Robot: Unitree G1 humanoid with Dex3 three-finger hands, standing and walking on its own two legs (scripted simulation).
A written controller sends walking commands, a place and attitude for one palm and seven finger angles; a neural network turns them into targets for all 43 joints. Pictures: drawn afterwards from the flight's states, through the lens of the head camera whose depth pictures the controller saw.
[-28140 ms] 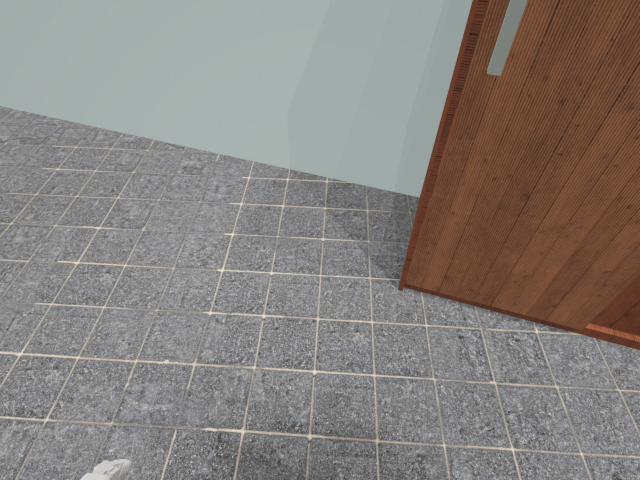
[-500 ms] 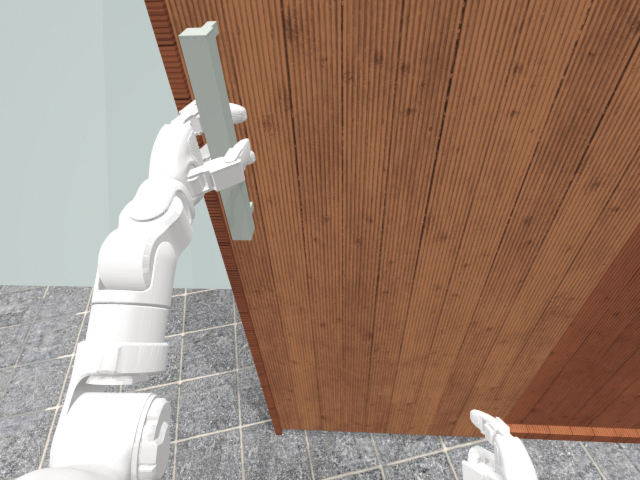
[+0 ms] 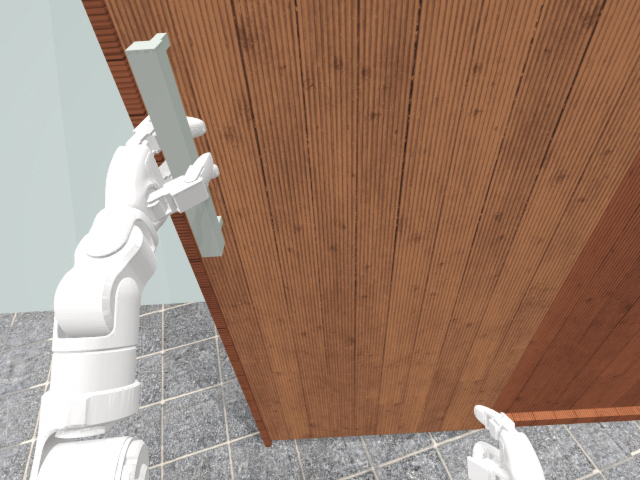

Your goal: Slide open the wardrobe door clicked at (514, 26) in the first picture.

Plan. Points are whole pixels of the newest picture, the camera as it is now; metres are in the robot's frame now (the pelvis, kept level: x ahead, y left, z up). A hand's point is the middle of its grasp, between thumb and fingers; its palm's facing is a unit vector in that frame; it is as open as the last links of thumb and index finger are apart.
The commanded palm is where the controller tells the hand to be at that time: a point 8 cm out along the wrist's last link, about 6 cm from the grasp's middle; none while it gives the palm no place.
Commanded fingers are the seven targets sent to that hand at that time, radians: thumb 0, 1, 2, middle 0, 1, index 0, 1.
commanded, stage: tug the door sideways, standing still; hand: left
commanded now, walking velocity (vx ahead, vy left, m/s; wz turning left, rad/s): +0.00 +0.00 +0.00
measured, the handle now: (190, 157) +0.41 +0.16 +0.25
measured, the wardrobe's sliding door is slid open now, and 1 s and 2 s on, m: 0.00 0.02 0.09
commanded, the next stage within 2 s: step sideways, sliding the door along in 0.94 s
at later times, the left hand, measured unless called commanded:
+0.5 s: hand (200, 181) +0.36 +0.14 +0.25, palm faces +0.12 -0.99 -0.04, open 6.4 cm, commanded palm +0.33 +0.14 +0.25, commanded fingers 0.00 0.90 0.90 -0.45 -1.40 -0.45 -1.40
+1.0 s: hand (222, 181) +0.36 +0.11 +0.25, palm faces +0.11 -0.99 -0.06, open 6.4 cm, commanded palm +0.33 +0.11 +0.25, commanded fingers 0.00 0.90 0.90 -0.45 -1.40 -0.45 -1.40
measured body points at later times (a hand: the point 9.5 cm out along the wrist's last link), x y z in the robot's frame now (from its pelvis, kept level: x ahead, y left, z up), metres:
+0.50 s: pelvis +0.02 +0.01 -0.01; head +0.00 -0.02 +0.44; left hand +0.35 +0.19 +0.25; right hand +0.26 -0.17 -0.08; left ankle -0.03 +0.13 -0.74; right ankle -0.05 -0.10 -0.74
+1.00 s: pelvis -0.04 +0.02 -0.01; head -0.05 +0.01 +0.44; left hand +0.35 +0.16 +0.25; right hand +0.16 -0.15 -0.11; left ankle -0.03 +0.13 -0.74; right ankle -0.05 -0.10 -0.74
